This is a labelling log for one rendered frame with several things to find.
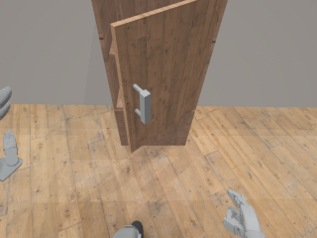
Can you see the cupboard door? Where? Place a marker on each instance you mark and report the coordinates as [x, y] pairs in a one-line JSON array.
[[165, 52]]

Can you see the left robot hand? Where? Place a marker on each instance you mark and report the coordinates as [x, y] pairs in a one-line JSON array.
[[11, 161]]

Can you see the right robot hand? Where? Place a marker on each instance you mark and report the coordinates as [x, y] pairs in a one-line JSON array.
[[243, 220]]

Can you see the handle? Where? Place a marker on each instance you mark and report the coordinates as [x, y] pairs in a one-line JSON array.
[[145, 105]]

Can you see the robot left foot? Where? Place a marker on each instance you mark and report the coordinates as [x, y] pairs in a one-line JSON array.
[[139, 226]]

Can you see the robot left thigh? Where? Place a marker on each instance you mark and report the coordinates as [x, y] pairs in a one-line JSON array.
[[127, 232]]

